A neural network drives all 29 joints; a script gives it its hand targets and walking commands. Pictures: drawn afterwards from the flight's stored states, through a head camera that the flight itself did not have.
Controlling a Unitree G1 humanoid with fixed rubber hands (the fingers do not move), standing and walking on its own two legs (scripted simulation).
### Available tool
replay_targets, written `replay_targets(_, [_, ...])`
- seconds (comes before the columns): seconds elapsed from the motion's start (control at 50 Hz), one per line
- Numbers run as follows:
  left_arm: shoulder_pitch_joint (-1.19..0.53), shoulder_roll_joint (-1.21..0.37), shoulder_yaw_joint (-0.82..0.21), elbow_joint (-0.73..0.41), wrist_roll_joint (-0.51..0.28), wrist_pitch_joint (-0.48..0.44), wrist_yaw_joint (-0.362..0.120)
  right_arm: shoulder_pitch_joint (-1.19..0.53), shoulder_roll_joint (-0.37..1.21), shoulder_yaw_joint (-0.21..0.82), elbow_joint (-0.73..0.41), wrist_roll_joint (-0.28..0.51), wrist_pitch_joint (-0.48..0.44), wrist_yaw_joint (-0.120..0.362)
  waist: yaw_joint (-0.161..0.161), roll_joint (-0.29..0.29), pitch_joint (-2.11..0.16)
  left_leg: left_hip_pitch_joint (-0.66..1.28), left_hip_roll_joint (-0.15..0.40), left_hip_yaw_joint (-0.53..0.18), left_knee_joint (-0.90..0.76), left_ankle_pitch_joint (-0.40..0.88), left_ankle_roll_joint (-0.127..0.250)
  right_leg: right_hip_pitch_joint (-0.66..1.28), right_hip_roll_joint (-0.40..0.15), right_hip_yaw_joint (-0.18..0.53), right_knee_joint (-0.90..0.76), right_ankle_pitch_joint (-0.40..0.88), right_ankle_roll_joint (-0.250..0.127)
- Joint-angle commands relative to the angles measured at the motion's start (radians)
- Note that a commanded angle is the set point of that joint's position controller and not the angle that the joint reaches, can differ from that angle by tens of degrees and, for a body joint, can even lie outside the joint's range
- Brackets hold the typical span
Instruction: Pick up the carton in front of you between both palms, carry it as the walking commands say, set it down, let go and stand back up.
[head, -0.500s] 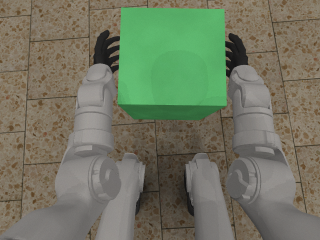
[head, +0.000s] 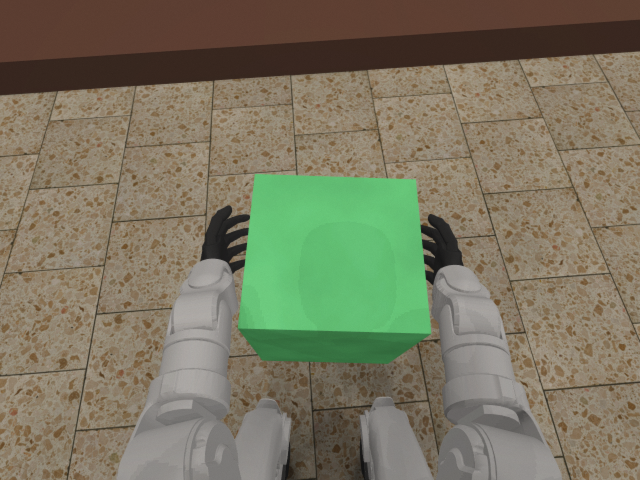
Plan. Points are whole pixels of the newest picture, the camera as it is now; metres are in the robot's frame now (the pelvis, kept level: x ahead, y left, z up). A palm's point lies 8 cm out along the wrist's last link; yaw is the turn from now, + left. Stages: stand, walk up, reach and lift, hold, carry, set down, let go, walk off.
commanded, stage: reach and lift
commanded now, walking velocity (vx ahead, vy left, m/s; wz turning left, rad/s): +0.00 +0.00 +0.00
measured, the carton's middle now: (329, 280) +0.40 -0.01 -0.11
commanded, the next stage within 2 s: hold in 1.60 s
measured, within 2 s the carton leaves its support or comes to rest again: neither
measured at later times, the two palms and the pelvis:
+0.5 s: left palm (159, 258) +0.34 +0.15 +0.11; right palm (491, 267) +0.34 -0.15 +0.11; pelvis +0.03 +0.00 +0.11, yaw +0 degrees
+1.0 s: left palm (133, 256) +0.33 +0.15 +0.16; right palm (520, 271) +0.31 -0.15 +0.15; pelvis +0.02 +0.01 +0.13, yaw +0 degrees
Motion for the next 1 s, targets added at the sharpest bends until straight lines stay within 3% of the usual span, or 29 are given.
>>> replay_targets(0.0, [-0.481, -1.098, -0.657, 0.031, -0.171, -0.010, -0.251, -0.504, 1.086, 0.671, -0.109, 0.235, -0.066, 0.226, -0.011, -0.046, -0.721, 0.497, -0.119, 0.035, -0.205, 0.332, 0.013, 0.586, 0.124, -0.049, -0.193, 0.382, -0.006])
replay_targets(0.02, [-0.460, -1.107, -0.638, 0.038, -0.164, -0.007, -0.241, -0.527, 1.033, 0.630, -0.085, 0.203, -0.066, 0.229, -0.001, -0.016, -0.669, 0.527, -0.120, 0.013, -0.247, 0.355, 0.004, 0.561, 0.122, -0.042, -0.216, 0.361, -0.019])
replay_targets(0.04, [-0.428, -1.101, -0.686, 0.007, -0.174, -0.011, -0.240, -0.467, 1.043, 0.576, -0.063, 0.164, -0.065, 0.238, -0.090, -0.042, -0.663, 0.515, -0.100, 0.001, -0.250, 0.343, 0.005, 0.625, 0.133, -0.051, -0.242, 0.349, -0.013])
replay_targets(0.06, [-0.447, -1.101, -0.682, 0.022, -0.168, 0.000, -0.248, -0.396, 1.035, 0.600, -0.045, 0.159, -0.052, 0.242, -0.079, -0.028, -0.581, 0.550, -0.113, 0.019, -0.288, 0.322, 0.000, 0.620, 0.126, -0.040, -0.282, 0.368, -0.031])
replay_targets(0.1, [-0.321, -1.073, -0.678, 0.028, -0.137, 0.013, -0.246, -0.434, 1.082, 0.637, -0.116, 0.202, -0.050, 0.246, 0.043, -0.038, -0.606, 0.627, -0.105, 0.012, -0.344, 0.417, 0.009, 0.703, 0.120, -0.036, -0.314, 0.396, -0.012])
replay_targets(0.12, [-0.243, -1.091, -0.663, 0.042, -0.116, 0.016, -0.251, -0.303, 1.057, 0.656, -0.149, 0.176, -0.039, 0.245, -0.036, -0.026, -0.551, 0.627, -0.105, 0.009, -0.350, 0.423, 0.008, 0.751, 0.099, -0.009, -0.370, 0.460, -0.012])
replay_targets(0.14, [-0.251, -1.069, -0.660, 0.046, -0.130, 0.007, -0.259, -0.370, 1.073, 0.683, -0.148, 0.219, -0.053, 0.237, 0.040, -0.018, -0.555, 0.604, -0.112, 0.023, -0.356, 0.462, 0.008, 0.814, 0.103, 0.003, -0.378, 0.496, -0.003])
replay_targets(0.16, [-0.225, -1.018, -0.652, 0.023, -0.136, -0.013, -0.261, -0.346, 1.049, 0.704, -0.119, 0.209, -0.048, 0.231, 0.028, -0.115, -0.593, 0.628, -0.099, 0.019, -0.402, 0.510, 0.012, 0.855, 0.101, -0.007, -0.402, 0.595, 0.015])
replay_targets(0.24, [-0.189, -0.996, -0.723, -0.012, -0.156, -0.005, -0.268, -0.296, 1.053, 0.737, -0.215, 0.219, -0.065, 0.192, 0.006, -0.094, -0.534, 0.725, -0.102, 0.019, -0.471, 0.492, 0.020, 1.008, 0.093, 0.010, -0.492, 0.574, 0.023])
replay_targets(0.26, [-0.187, -1.017, -0.719, -0.011, -0.159, 0.013, -0.265, -0.225, 1.030, 0.701, -0.113, 0.199, -0.040, 0.194, -0.022, -0.097, -0.420, 0.831, -0.088, -0.012, -0.533, 0.435, 0.023, 0.932, 0.106, -0.015, -0.516, 0.478, -0.001])
replay_targets(0.28, [-0.204, -1.019, -0.687, 0.004, -0.127, 0.009, -0.267, -0.278, 1.034, 0.680, -0.127, 0.184, -0.050, 0.190, 0.027, -0.079, -0.371, 0.812, -0.100, 0.006, -0.537, 0.440, 0.026, 0.923, 0.088, 0.005, -0.548, 0.482, 0.001])
replay_targets(0.3, [-0.196, -1.032, -0.724, -0.046, -0.156, 0.018, -0.265, -0.135, 1.022, 0.645, -0.078, 0.146, -0.026, 0.191, -0.031, -0.034, -0.361, 0.827, -0.088, 0.002, -0.567, 0.436, 0.010, 0.991, 0.080, 0.004, -0.574, 0.502, -0.012])
replay_targets(0.32, [-0.216, -0.967, -0.737, -0.036, -0.150, 0.027, -0.269, -0.179, 1.053, 0.650, -0.091, 0.172, -0.026, 0.197, -0.006, -0.077, -0.309, 0.873, -0.073, -0.004, -0.594, 0.419, 0.025, 0.986, 0.095, -0.010, -0.567, 0.484, -0.001])
replay_targets(0.4, [-0.128, -1.046, -0.696, -0.004, -0.125, 0.074, -0.263, -0.180, 1.070, 0.668, -0.165, 0.199, 0.017, 0.218, 0.013, -0.020, -0.257, 0.972, -0.061, -0.030, -0.682, 0.404, 0.023, 1.045, 0.076, 0.002, -0.651, 0.424, -0.017])
replay_targets(0.5, [-0.175, -1.060, -0.783, -0.110, -0.181, 0.127, -0.292, -0.219, 1.034, 0.720, -0.307, 0.225, 0.069, 0.226, -0.019, -0.035, -0.181, 1.024, -0.053, -0.007, -0.754, 0.383, 0.013, 1.223, 0.069, -0.009, -0.737, 0.409, -0.024])
replay_targets(0.56, [-0.140, -1.044, -0.715, -0.081, -0.161, 0.168, -0.300, -0.202, 1.039, 0.743, -0.307, 0.234, 0.115, 0.228, 0.006, -0.041, -0.089, 1.083, -0.051, -0.008, -0.791, 0.320, 0.015, 1.219, 0.058, -0.014, -0.801, 0.324, -0.022])
replay_targets(0.58, [-0.184, -1.013, -0.711, -0.105, -0.127, 0.172, -0.302, -0.241, 1.065, 0.712, -0.244, 0.221, 0.138, 0.230, 0.047, -0.056, -0.074, 1.106, -0.055, -0.004, -0.807, 0.320, 0.027, 1.200, 0.057, -0.011, -0.816, 0.305, -0.011])
replay_targets(0.62, [-0.160, -0.984, -0.736, -0.135, -0.173, 0.201, -0.309, -0.158, 1.025, 0.688, -0.228, 0.218, 0.154, 0.232, -0.029, -0.039, -0.031, 1.135, -0.050, -0.008, -0.823, 0.309, 0.025, 1.241, 0.051, -0.002, -0.850, 0.308, -0.019])
replay_targets(0.66, [-0.144, -1.004, -0.647, -0.063, -0.117, 0.223, -0.308, -0.229, 1.023, 0.667, -0.256, 0.201, 0.172, 0.231, 0.011, -0.004, 0.086, 1.104, -0.039, -0.016, -0.881, 0.199, 0.030, 1.170, 0.055, -0.023, -0.862, 0.206, -0.032])
replay_targets(0.7, [-0.182, -0.976, -0.669, -0.086, -0.119, 0.228, -0.314, -0.273, 1.004, 0.632, -0.223, 0.204, 0.180, 0.241, -0.005, -0.017, 0.114, 1.069, -0.028, -0.018, -0.891, 0.096, 0.034, 1.221, 0.073, -0.044, -0.843, 0.139, -0.025])
replay_targets(0.72, [-0.203, -0.984, -0.620, -0.051, -0.102, 0.231, -0.317, -0.279, 1.005, 0.623, -0.197, 0.188, 0.182, 0.251, 0.018, 0.005, 0.054, 1.121, -0.037, -0.015, -0.902, 0.105, 0.026, 1.213, 0.055, -0.031, -0.875, 0.123, -0.032])
replay_targets(0.76, [-0.312, -1.013, -0.671, -0.085, -0.148, 0.220, -0.328, -0.304, 1.040, 0.626, -0.206, 0.192, 0.175, 0.247, -0.038, -0.028, 0.004, 1.135, -0.039, -0.003, -0.872, 0.181, 0.029, 1.226, 0.050, -0.017, -0.870, 0.195, -0.035])
replay_targets(0.78, [-0.245, -1.021, -0.682, -0.115, -0.161, 0.225, -0.319, -0.296, 1.012, 0.646, -0.261, 0.202, 0.179, 0.247, -0.010, -0.035, 0.000, 1.140, -0.021, -0.005, -0.879, 0.190, 0.023, 1.280, 0.067, -0.031, -0.843, 0.224, -0.032])
replay_targets(0.8, [-0.299, -1.007, -0.638, -0.072, -0.159, 0.223, -0.321, -0.351, 1.017, 0.618, -0.233, 0.192, 0.166, 0.255, -0.032, -0.045, -0.052, 1.121, -0.028, -0.014, -0.873, 0.134, 0.018, 1.274, 0.054, -0.034, -0.866, 0.152, -0.044])
replay_targets(0.86, [-0.253, -1.042, -0.649, -0.080, -0.108, 0.225, -0.313, -0.338, 1.002, 0.589, -0.184, 0.189, 0.160, 0.271, -0.006, 0.044, 0.051, 1.101, -0.028, -0.002, -0.883, 0.130, 0.013, 1.251, 0.050, -0.029, -0.856, 0.144, -0.043])
replay_targets(0.9, [-0.224, -1.055, -0.620, -0.014, -0.129, 0.220, -0.306, -0.316, 1.007, 0.598, -0.201, 0.181, 0.157, 0.271, -0.017, -0.032, 0.039, 1.111, -0.019, -0.026, -0.891, 0.167, 0.028, 1.281, 0.054, -0.021, -0.832, 0.205, -0.041])
replay_targets(0.94, [-0.261, -0.978, -0.617, -0.054, -0.104, 0.220, -0.320, -0.315, 1.029, 0.597, -0.231, 0.190, 0.155, 0.264, -0.031, -0.012, -0.002, 1.125, -0.036, 0.016, -0.868, 0.181, 0.022, 1.302, 0.049, -0.023, -0.860, 0.222, -0.036])
replay_targets(0.96, [-0.256, -0.994, -0.625, -0.126, -0.090, 0.207, -0.313, -0.326, 1.025, 0.555, -0.151, 0.160, 0.160, 0.277, 0.014, -0.058, 0.007, 1.139, -0.023, -0.013, -0.889, 0.213, 0.035, 1.233, 0.065, -0.038, -0.857, 0.191, -0.032])
replay_targets(0.98, [-0.262, -1.049, -0.622, -0.042, -0.126, 0.211, -0.309, -0.307, 1.012, 0.610, -0.203, 0.178, 0.141, 0.282, -0.030, 0.000, -0.025, 1.222, -0.039, 0.007, -0.861, 0.215, 0.012, 1.216, 0.045, -0.011, -0.869, 0.193, -0.045])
